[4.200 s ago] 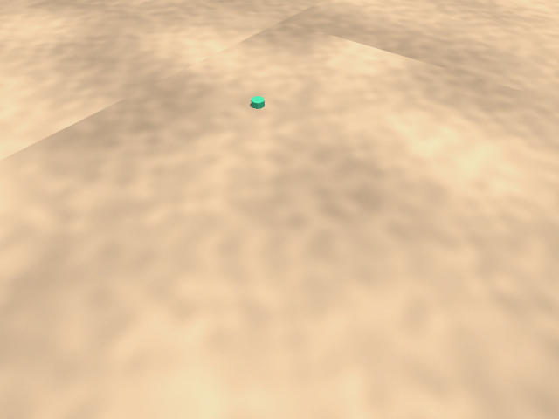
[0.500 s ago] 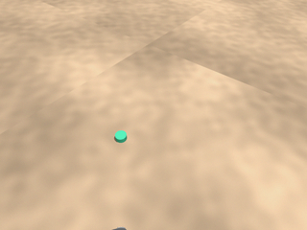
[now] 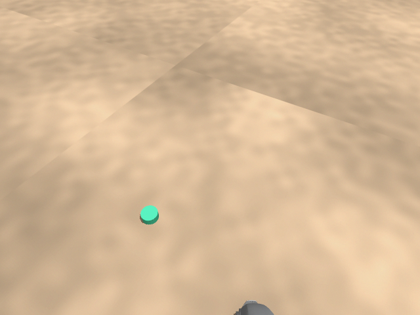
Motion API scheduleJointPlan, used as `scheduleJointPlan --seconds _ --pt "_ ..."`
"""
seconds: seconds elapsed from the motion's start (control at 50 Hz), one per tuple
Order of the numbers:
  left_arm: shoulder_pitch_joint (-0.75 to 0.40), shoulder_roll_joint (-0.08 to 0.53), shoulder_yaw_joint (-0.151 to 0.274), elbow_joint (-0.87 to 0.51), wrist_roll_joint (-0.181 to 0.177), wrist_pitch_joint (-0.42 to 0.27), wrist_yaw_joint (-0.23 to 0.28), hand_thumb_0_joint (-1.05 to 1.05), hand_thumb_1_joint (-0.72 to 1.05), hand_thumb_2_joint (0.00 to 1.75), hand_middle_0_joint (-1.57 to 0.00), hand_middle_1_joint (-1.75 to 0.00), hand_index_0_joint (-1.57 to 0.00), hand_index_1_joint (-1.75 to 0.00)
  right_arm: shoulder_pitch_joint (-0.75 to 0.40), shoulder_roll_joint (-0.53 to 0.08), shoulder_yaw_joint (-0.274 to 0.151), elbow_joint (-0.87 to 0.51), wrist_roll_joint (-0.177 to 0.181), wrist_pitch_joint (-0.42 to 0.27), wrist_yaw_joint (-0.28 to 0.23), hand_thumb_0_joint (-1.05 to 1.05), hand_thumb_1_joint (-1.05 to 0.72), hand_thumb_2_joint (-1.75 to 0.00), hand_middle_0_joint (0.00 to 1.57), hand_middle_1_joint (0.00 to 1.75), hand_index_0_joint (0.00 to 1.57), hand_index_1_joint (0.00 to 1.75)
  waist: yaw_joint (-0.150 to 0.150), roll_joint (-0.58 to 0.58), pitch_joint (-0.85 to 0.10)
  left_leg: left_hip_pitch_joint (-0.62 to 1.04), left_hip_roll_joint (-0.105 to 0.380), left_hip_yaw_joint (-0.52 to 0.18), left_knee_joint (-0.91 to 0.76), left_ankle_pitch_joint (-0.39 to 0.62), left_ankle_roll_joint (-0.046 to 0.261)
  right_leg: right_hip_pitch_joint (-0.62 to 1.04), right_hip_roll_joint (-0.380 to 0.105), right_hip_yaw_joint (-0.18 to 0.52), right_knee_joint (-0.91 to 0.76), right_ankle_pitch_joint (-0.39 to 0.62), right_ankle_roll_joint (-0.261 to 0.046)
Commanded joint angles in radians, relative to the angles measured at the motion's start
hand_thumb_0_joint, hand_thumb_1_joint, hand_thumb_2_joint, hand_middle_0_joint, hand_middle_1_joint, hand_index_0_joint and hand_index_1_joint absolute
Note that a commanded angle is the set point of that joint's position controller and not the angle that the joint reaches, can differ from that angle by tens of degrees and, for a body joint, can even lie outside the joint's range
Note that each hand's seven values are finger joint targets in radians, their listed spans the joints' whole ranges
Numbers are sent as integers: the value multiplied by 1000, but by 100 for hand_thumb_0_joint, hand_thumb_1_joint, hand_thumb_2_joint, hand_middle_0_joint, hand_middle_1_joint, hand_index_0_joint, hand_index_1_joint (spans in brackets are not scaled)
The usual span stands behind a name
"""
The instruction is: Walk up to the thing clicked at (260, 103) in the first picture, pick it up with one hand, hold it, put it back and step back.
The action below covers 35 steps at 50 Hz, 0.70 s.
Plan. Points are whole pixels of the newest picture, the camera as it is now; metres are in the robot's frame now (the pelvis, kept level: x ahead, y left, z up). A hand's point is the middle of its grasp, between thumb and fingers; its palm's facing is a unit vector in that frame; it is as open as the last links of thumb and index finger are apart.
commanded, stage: walk up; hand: left
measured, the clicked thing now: (149, 214) +0.73 +0.28 -0.75
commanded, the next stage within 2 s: none
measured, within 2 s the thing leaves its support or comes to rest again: neither
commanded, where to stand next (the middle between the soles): +0.32 +0.01 m, yaw +1 degrees
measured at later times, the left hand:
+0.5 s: hand (82, 304) +0.19 +0.26 -0.14, palm faces +0.00 -0.93 -0.37, open 7.4 cm
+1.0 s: hand (87, 280) +0.25 +0.27 -0.16, palm faces -0.02 -0.92 -0.40, open 7.3 cm
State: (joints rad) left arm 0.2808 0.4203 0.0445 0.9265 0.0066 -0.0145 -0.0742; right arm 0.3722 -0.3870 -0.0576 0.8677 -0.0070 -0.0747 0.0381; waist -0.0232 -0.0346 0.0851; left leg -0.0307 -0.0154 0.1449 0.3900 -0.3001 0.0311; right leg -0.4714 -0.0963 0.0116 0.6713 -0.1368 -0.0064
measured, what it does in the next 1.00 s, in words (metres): walks ahead: right foot, then left foot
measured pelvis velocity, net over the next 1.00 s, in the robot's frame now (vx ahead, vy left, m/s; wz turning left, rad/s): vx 0.20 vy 0.00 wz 0.00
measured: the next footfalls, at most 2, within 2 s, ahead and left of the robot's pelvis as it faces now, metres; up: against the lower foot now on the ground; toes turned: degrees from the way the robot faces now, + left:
right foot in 0.08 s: +0.18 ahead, -0.14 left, +0.00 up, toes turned -4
left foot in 0.54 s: +0.28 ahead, +0.13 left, +0.00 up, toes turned +3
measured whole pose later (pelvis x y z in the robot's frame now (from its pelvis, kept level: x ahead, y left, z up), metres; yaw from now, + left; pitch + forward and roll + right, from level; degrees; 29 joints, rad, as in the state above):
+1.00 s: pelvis +0.20 +0.00 -0.02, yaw +0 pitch -4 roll -1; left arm 0.24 0.37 0.02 0.98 0.01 -0.01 -0.01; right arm 0.18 -0.39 -0.02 0.90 0.01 0.00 0.00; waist 0.00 0.05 0.11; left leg -0.33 0.07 0.06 0.73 -0.35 0.01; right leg -0.31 -0.02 -0.04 0.66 -0.28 0.00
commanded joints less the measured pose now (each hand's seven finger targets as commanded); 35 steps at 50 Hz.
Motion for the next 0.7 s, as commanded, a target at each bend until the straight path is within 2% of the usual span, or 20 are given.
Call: scheduleJointPlan --seconds 0.0,0.04,0.06,0.08,0.1,0.12,0.14,0.2,0.24,0.34,0.42,0.46,0.52,0.54,0.56,0.58,0.6,0.62,0.66,0.68 --pt "-55 145 49 -101 3 -61 16 0 90 90 -20 -30 -20 -30 -22 -263 -77 -94 -5 -13 -15 0 -90 -90 20 30 20 30 2 127 -21 -47 273 -174 -17 350 153 113 26 -46 -124 -34 -24" --pt "69 183 68 -61 6 -76 33 0 90 90 -20 -30 -20 -30 -6 -231 -62 -106 2 -7 -17 0 -90 -90 20 30 20 30 67 7 -112 -103 224 -144 222 398 113 348 50 -29 -202 -18 -49" --pt "140 234 87 -44 12 -86 44 0 90 90 -20 -30 -20 -30 37 -180 -41 -110 7 -8 -14 0 -90 -90 20 30 20 30 90 -126 -178 -206 145 -85 424 282 83 496 2 43 -241 -70 -72" --pt "183 310 110 -57 12 -90 54 0 90 90 -20 -30 -20 -30 73 -132 -22 -124 6 -8 -10 0 -90 -90 20 30 20 30 93 -295 -227 -401 42 -48 614 -105 39 628 -223 381 -288 -137 -137" --pt "177 335 110 -61 0 -82 55 0 90 90 -20 -30 -20 -30 36 -215 -41 -105 7 4 -17 0 -90 -90 20 30 20 30 119 -235 -164 -563 -13 -107 708 -250 19 636 -324 619 -384 -173 -242" --pt "134 327 106 -78 -13 -79 57 0 90 90 -20 -30 -20 -30 11 -253 -51 -90 -3 12 -28 0 -90 -90 20 30 20 30 105 -168 -109 -565 48 -169 758 -250 17 530 -346 613 -384 -190 -274" --pt "107 291 97 -90 -20 -74 59 0 90 90 -20 -30 -20 -30 -11 -258 -56 -76 -2 10 -26 0 -90 -90 20 30 20 30 92 -117 -58 -555 64 -200 770 -216 17 445 -305 512 -394 -123 -268" --pt "31 229 73 -113 -20 -83 66 0 90 90 -20 -30 -20 -30 31 -212 -46 -40 11 23 -8 0 -90 -90 20 30 20 30 32 -98 -19 -476 85 -213 682 -81 9 320 -168 224 -384 34 -181" --pt "17 225 71 -128 -13 -89 63 0 90 90 -20 -30 -20 -30 45 -203 -49 -31 2 31 2 0 -90 -90 20 30 20 30 28 -105 -20 -454 78 -187 670 -11 -4 274 -137 155 -405 28 -194" --pt "-2 245 81 -164 5 -86 51 0 90 90 -20 -30 -20 -30 -35 -205 -62 -47 -14 33 21 0 -90 -90 20 30 20 30 37 -139 26 -476 122 -150 448 54 -49 201 -148 121 -491 -298 -215" --pt "35 247 85 -162 7 -78 42 0 90 90 -20 -30 -20 -30 -103 -197 -64 -53 -19 10 26 0 -90 -90 20 30 20 30 70 -98 15 -393 108 -123 251 88 -45 206 -136 96 -420 -285 -205" --pt "4 260 81 -167 7 -73 41 0 90 90 -20 -30 -20 -30 -87 -191 -63 -43 -18 -1 19 0 -90 -90 20 30 20 30 48 -89 -15 -292 101 -119 199 116 -29 175 -158 104 -366 -273 -201" --pt "1 200 51 -173 8 -56 45 0 90 90 -20 -30 -20 -30 49 -227 -75 9 -22 -14 -7 0 -90 -90 20 30 20 30 -31 49 -84 -24 53 -100 127 63 -3 44 -87 36 -108 -212 -140" --pt "49 139 30 -171 4 -50 46 0 90 90 -20 -30 -20 -30 95 -273 -87 11 -27 -21 -18 0 -90 -90 20 30 20 30 -50 225 -109 37 165 -272 -19 -126 36 -20 -14 -38 134 -197 -104" --pt "84 71 7 -162 -10 -42 51 0 90 90 -20 -30 -20 -30 55 -322 -87 -18 -30 -24 -28 0 -90 -90 20 30 20 30 -11 349 -74 30 366 -640 -124 -70 91 -161 131 -52 301 -381 -29" --pt "98 182 41 -124 -5 -28 71 0 90 90 -20 -30 -20 -30 33 -364 -96 -33 -8 -18 -26 0 -90 -90 20 30 20 30 -13 251 -54 -48 444 -713 -131 -48 187 -130 96 13 374 -426 -41" --pt "84 213 46 -115 -2 -26 79 0 90 90 -20 -30 -20 -30 13 -349 -95 -32 -2 -12 -27 0 -90 -90 20 30 20 30 -5 239 -15 -93 456 -708 -118 30 242 -125 69 37 429 -422 -42" --pt "68 219 43 -112 -1 -26 81 0 90 90 -20 -30 -20 -30 -11 -312 -83 -44 1 -10 -32 0 -90 -90 20 30 20 30 1 183 -14 -95 406 -573 -90 205 236 -117 57 63 441 -405 -42" --pt "93 193 43 -85 -9 -23 76 0 90 90 -20 -30 -20 -30 -38 -260 -60 -59 -1 -17 -41 0 -90 -90 20 30 20 30 25 171 -43 -93 311 -356 -21 474 169 -59 39 80 383 -335 -39" --pt "100 185 42 -71 -12 -18 72 0 90 90 -20 -30 -20 -30 -46 -264 -59 -53 4 -17 -44 0 -90 -90 20 30 20 30 34 182 -44 -151 287 -305 -17 474 160 -8 42 61 364 -299 -31"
